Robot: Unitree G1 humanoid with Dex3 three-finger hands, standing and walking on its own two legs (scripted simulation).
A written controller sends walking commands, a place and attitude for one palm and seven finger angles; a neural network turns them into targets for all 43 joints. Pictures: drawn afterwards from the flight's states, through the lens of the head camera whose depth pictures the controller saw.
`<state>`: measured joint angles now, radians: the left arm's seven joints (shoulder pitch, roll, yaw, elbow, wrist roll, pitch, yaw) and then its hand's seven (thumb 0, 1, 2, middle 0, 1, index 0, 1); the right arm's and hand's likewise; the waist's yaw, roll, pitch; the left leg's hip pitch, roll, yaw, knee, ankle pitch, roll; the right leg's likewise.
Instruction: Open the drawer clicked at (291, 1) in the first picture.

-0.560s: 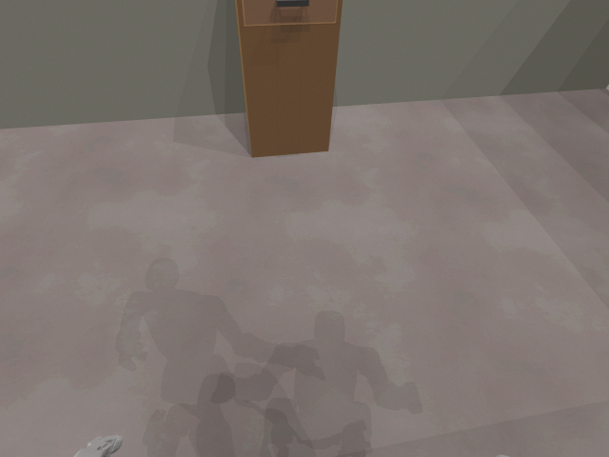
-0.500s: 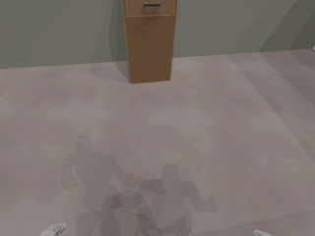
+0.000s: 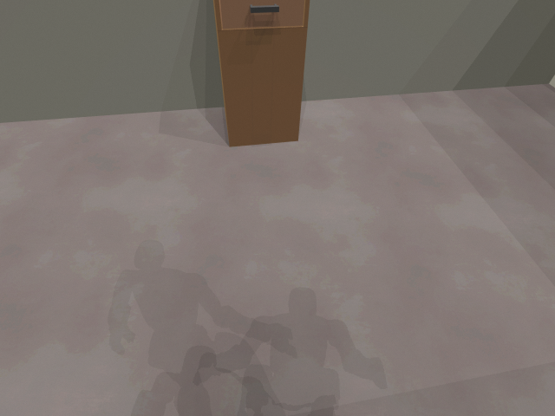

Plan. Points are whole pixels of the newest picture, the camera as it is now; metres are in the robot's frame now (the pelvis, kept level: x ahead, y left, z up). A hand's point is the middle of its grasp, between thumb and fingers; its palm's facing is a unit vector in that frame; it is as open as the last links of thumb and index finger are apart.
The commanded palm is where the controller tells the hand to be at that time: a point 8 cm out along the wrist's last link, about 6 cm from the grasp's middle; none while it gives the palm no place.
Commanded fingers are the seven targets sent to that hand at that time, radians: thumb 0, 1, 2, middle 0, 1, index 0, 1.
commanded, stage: stand and wait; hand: left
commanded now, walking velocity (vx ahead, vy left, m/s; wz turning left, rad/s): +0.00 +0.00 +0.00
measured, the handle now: (264, 7) +1.68 +0.15 -0.02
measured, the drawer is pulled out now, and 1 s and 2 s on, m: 0.00 0.00 0.00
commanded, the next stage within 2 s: look at it before walking up in 0.60 s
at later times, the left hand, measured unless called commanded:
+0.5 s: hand out of the picture +0.06 +0.24 -0.15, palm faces -0.05 -0.94 -0.33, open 7.4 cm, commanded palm none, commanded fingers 0.00 0.90 0.90 -0.20 -0.30 -0.20 -0.30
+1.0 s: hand out of the picture +0.06 +0.24 -0.16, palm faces -0.05 -0.94 -0.33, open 7.4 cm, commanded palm none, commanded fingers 0.00 0.90 0.90 -0.20 -0.30 -0.20 -0.30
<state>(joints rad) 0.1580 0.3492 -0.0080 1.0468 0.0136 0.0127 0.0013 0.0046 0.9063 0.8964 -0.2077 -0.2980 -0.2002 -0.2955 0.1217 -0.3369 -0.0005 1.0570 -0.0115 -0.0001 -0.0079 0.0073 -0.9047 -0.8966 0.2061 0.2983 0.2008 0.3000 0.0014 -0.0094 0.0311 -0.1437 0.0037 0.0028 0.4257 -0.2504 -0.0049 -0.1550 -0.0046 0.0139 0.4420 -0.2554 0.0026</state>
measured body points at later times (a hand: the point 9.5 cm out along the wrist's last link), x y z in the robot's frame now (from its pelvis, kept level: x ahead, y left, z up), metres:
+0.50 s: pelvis -0.02 -0.01 +0.00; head -0.02 +0.00 +0.45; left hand +0.06 +0.29 -0.13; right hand +0.05 -0.30 -0.13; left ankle -0.01 +0.12 -0.74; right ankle -0.01 -0.12 -0.74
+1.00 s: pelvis -0.01 +0.00 +0.00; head -0.01 +0.00 +0.45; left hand +0.06 +0.29 -0.13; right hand +0.06 -0.30 -0.13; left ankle -0.01 +0.12 -0.74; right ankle -0.01 -0.12 -0.74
